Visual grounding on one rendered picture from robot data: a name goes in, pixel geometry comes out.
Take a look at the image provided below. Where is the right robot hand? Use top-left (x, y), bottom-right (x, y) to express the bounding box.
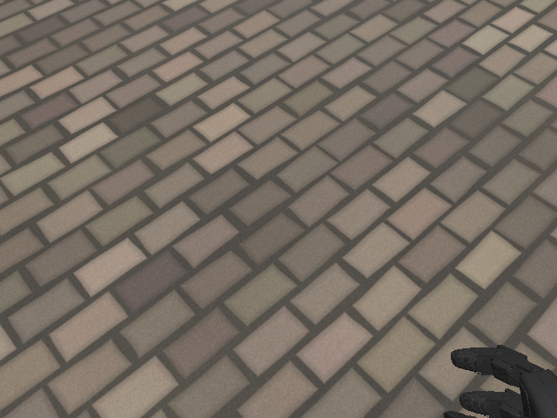
top-left (444, 345), bottom-right (557, 418)

